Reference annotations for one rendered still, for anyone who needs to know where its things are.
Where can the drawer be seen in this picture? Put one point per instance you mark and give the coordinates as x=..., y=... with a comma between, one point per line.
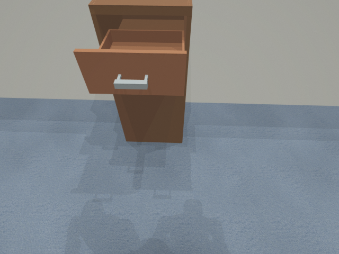
x=133, y=54

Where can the cabinet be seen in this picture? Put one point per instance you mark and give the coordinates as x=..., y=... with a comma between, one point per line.
x=147, y=118

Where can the handle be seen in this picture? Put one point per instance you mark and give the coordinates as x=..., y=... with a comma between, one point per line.
x=130, y=84

